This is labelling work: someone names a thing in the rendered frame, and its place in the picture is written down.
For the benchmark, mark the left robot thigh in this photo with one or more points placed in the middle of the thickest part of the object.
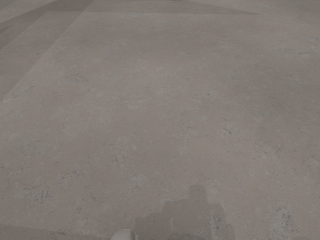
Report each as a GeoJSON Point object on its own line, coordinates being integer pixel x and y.
{"type": "Point", "coordinates": [125, 234]}

